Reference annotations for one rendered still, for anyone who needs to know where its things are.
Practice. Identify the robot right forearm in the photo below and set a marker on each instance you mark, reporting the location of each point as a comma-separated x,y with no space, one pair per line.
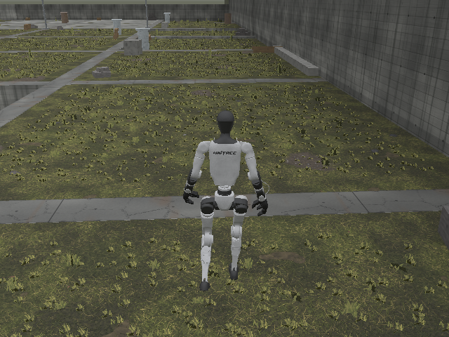
259,190

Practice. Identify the robot left upper arm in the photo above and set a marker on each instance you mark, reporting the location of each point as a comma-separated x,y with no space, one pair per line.
202,148

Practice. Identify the robot left hand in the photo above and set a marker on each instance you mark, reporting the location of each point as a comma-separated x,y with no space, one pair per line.
192,194

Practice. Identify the robot right hand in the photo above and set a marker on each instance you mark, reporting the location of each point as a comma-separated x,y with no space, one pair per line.
263,205

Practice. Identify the robot right foot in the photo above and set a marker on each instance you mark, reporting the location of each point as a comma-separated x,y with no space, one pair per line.
233,274

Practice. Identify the robot left shin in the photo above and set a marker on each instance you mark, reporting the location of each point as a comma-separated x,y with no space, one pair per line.
205,259

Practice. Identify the robot left forearm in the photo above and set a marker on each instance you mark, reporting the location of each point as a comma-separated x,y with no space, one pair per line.
190,183

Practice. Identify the robot right upper arm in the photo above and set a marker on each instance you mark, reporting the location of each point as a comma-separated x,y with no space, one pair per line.
250,160

